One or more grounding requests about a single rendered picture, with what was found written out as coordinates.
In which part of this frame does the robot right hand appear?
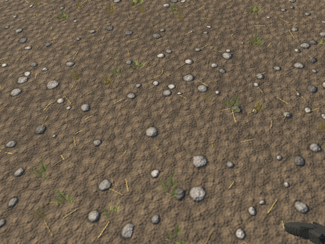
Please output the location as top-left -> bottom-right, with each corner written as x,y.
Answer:
284,222 -> 325,244

